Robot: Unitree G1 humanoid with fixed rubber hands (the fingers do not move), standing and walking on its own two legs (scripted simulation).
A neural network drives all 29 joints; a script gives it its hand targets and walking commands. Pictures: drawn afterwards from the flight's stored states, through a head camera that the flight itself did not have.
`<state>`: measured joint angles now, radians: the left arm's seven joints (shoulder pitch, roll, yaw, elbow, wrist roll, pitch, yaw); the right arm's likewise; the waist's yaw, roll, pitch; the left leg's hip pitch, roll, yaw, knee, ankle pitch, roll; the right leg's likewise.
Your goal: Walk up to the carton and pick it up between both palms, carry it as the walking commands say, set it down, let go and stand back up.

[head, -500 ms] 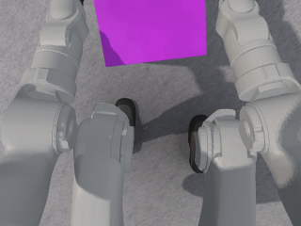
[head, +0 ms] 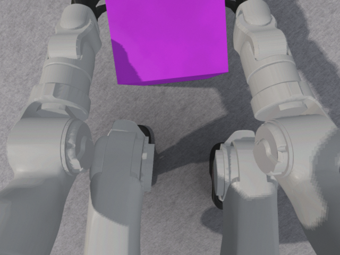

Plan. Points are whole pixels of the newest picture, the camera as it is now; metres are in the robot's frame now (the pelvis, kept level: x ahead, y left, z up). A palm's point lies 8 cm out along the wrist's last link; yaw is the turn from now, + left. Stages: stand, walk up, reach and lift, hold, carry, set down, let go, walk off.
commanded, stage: reach and lift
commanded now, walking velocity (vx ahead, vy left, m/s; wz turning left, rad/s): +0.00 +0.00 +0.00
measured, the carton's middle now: (167, 16) +0.53 +0.07 -0.23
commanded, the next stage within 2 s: none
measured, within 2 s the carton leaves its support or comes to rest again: leaves its support in 0.02 s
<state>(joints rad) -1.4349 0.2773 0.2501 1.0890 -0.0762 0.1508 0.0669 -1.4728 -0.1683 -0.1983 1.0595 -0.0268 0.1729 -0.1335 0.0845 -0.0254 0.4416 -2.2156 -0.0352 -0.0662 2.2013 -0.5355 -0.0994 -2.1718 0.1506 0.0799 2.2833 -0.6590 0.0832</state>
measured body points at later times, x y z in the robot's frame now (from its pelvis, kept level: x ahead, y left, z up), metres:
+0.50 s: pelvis -0.01 +0.00 +0.01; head +0.36 +0.02 +0.25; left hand +0.53 +0.21 -0.16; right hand +0.57 -0.06 -0.15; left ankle +0.13 +0.15 -0.33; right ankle +0.10 -0.12 -0.33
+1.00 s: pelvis -0.02 +0.01 +0.05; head +0.34 +0.05 +0.30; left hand +0.52 +0.20 -0.10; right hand +0.54 -0.07 -0.10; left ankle +0.13 +0.15 -0.33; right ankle +0.10 -0.12 -0.33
